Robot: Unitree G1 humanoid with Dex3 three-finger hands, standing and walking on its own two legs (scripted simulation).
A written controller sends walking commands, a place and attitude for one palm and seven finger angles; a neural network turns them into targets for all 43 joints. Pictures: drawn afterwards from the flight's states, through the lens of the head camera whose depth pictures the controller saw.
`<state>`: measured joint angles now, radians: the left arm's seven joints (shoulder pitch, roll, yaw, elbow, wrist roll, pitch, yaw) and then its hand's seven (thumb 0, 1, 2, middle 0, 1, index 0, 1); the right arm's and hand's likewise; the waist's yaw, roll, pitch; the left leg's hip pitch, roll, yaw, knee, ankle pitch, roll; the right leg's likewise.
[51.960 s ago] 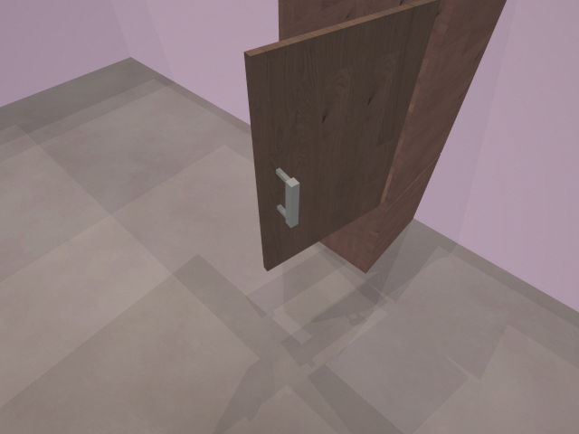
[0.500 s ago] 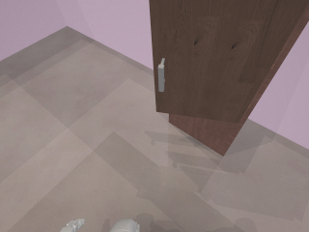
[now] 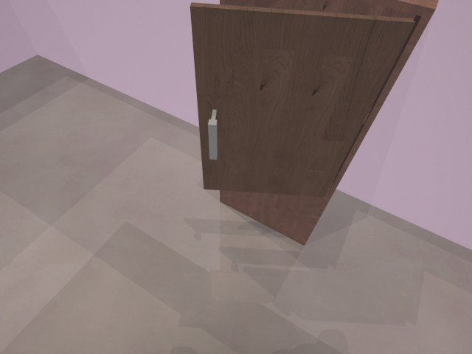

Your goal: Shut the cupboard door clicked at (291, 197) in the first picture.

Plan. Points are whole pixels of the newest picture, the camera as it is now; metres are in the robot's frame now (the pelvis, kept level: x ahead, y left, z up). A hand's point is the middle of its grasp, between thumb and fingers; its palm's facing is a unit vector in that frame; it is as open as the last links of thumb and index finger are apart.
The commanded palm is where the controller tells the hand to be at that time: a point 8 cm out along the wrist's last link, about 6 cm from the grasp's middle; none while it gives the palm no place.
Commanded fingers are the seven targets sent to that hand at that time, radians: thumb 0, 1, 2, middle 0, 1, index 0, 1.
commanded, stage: take the last steps up to it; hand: left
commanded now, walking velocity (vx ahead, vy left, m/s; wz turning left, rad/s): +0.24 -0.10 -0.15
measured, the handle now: (213, 135) +0.63 +0.10 -0.06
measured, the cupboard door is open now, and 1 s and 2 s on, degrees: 27 27 27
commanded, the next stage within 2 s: come to a stop and stand still in 0.38 s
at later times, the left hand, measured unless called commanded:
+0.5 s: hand out of the picture +0.10 +0.12 -0.20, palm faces +0.01 -0.99 -0.12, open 7.4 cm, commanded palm none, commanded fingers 0.00 0.90 0.90 -0.20 -0.30 -0.20 -0.30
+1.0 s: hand (186, 307) +0.23 +0.11 -0.18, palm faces +0.02 -0.97 -0.24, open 7.4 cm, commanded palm none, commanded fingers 0.00 0.90 0.90 -0.20 -0.30 -0.20 -0.30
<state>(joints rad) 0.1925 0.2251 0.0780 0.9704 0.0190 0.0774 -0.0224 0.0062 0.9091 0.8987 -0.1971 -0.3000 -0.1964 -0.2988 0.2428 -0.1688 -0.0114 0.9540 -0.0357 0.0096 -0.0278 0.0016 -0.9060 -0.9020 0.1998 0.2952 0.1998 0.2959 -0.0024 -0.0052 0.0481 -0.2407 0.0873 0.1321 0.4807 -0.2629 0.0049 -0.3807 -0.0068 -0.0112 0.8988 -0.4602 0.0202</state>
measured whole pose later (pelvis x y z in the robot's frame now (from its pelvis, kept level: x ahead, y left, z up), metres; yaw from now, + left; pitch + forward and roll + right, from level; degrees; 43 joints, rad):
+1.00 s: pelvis +0.16 -0.07 +0.00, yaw -1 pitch +1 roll +1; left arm 0.16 0.18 0.05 1.01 0.03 0.03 0.04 0.00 0.91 0.90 -0.20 -0.30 -0.20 -0.30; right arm 0.15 -0.22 -0.06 1.00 0.00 0.05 -0.02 0.00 -0.91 -0.90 0.20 0.29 0.19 0.30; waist 0.02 -0.02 0.10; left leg -0.31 -0.02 0.04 0.75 -0.49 -0.04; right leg -0.27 -0.05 -0.01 0.53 -0.27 0.01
